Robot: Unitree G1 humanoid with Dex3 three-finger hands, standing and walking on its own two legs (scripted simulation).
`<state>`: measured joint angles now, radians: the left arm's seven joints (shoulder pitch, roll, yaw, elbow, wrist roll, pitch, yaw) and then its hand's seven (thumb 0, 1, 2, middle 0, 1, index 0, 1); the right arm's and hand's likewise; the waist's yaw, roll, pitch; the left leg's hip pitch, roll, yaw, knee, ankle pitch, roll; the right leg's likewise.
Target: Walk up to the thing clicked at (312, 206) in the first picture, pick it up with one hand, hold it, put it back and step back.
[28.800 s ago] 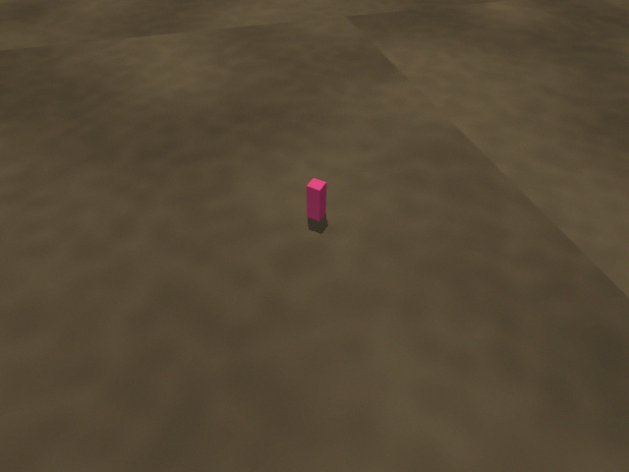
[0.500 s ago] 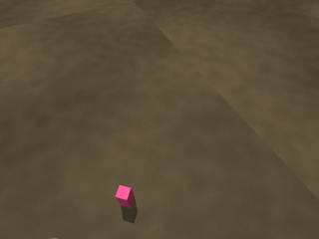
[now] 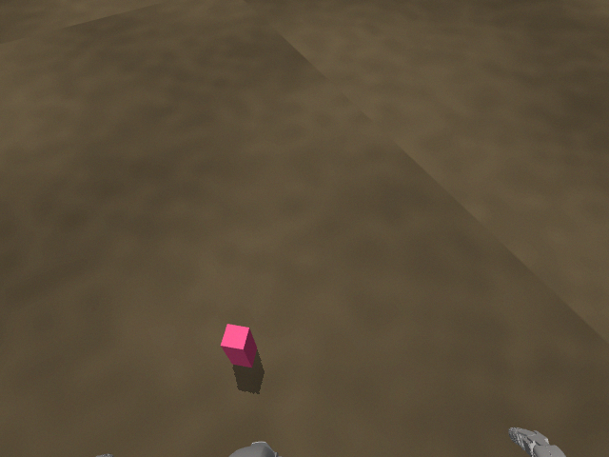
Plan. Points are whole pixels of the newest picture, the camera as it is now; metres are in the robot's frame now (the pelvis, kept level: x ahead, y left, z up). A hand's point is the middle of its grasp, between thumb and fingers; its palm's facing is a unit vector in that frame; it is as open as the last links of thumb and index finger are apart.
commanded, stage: step back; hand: left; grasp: from the side
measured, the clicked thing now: (240, 346) +0.48 +0.22 -0.66
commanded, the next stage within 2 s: none
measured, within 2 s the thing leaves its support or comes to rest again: neither
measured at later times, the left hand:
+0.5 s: hand out of the picture -0.02 +0.28 -0.14, palm faces +0.07 -0.94 -0.35, open 7.4 cm
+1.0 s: hand out of the picture -0.20 +0.24 -0.11, palm faces +0.01 -0.90 -0.44, open 7.4 cm
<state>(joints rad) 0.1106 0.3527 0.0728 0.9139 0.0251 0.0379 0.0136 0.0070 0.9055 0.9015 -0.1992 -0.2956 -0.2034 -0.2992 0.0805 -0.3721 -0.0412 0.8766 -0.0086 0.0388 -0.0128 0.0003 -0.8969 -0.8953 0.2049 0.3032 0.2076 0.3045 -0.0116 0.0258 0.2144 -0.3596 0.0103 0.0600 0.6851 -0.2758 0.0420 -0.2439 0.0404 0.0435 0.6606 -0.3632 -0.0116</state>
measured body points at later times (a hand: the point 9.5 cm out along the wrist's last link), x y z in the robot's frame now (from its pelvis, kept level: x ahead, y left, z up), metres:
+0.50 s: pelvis -0.13 +0.02 +0.01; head -0.07 +0.05 +0.46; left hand -0.02 +0.33 -0.12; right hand -0.02 -0.29 -0.09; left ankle -0.12 +0.13 -0.72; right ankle -0.10 -0.13 -0.65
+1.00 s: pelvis -0.28 -0.03 +0.01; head -0.23 -0.06 +0.46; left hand -0.20 +0.28 -0.08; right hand -0.18 -0.35 -0.12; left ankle -0.31 +0.12 -0.64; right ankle -0.25 -0.14 -0.72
